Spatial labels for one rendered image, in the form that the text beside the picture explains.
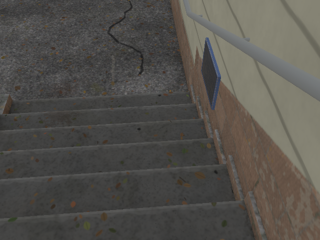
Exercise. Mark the stairs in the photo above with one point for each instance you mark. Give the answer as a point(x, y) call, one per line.
point(114, 167)

